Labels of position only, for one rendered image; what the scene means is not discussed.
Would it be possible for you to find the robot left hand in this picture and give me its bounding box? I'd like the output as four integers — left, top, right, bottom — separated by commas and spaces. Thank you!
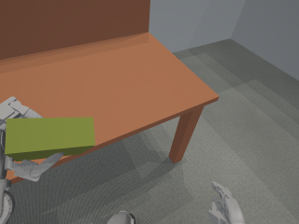
0, 96, 64, 182

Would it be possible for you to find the robot left shin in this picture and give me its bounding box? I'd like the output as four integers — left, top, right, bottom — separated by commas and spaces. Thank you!
119, 211, 130, 216

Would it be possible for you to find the table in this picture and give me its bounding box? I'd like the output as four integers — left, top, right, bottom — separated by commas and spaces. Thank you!
0, 0, 220, 185

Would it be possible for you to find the sponge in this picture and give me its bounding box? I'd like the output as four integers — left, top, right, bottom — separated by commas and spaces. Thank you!
5, 117, 95, 161

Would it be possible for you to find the robot left thigh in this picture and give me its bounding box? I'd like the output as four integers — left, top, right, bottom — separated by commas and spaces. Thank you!
107, 213, 135, 224

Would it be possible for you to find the robot right hand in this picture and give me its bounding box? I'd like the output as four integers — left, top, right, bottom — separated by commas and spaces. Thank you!
208, 182, 246, 224

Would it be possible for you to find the left robot forearm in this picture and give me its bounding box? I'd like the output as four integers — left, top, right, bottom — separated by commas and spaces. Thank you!
0, 178, 16, 224

